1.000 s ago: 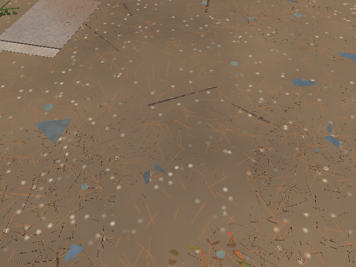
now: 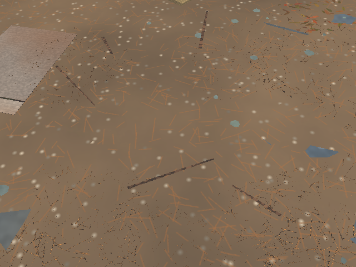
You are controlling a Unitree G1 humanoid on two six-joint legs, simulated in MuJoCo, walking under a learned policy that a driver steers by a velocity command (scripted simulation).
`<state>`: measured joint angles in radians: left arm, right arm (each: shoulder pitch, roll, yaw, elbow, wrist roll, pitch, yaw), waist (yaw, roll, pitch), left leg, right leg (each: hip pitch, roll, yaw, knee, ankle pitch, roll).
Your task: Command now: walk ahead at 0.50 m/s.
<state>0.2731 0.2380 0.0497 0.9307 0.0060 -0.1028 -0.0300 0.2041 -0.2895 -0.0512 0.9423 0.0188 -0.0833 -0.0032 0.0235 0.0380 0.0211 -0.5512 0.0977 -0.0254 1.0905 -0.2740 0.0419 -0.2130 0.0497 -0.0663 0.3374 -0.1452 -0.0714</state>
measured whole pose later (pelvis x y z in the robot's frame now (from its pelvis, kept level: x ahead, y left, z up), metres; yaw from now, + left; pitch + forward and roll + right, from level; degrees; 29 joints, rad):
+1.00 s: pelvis +0.56 -0.01 -0.02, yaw -19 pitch +1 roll +0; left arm 0.16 0.27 0.09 0.78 -0.02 -0.06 -0.03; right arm 0.22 -0.27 -0.06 0.91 0.03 -0.11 0.00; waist 0.00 0.00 0.06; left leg -0.31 0.03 0.01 1.23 -0.44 0.01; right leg -0.40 0.08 -0.04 0.56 -0.18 -0.11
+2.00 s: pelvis +1.01 -0.28 -0.01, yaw -42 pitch +2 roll +0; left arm 0.15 0.25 0.05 0.66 0.01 -0.07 -0.02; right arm 0.31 -0.31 -0.06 0.91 0.04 -0.07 0.01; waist -0.03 0.03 0.04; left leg -0.39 0.07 -0.02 1.16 -0.42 0.00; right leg -0.37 -0.02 -0.08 0.54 -0.20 -0.03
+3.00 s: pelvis +1.22 -0.45 -0.01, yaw -7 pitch +2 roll +1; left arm 0.17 0.26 0.07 0.71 0.02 0.00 0.04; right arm 0.19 -0.36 -0.11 0.63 0.02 0.06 -0.02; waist 0.01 0.05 0.03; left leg -0.57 -0.08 -0.10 1.14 -0.41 -0.07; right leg -0.28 -0.03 -0.01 0.47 -0.23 0.00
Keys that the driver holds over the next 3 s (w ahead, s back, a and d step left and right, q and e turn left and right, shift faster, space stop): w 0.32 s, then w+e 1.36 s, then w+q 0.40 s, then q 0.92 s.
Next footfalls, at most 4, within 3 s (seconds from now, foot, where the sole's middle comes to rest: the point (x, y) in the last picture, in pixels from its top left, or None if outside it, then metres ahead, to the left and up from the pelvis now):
0.34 left None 0.37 0.16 -0.78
0.90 right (223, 227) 0.64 -0.11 -0.78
1.36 left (202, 157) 0.99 -0.03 -0.78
1.88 right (288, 153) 1.01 -0.42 -0.78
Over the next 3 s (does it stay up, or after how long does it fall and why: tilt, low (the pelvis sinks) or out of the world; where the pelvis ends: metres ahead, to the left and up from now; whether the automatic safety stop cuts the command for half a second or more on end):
stays up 1.22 -0.45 -0.01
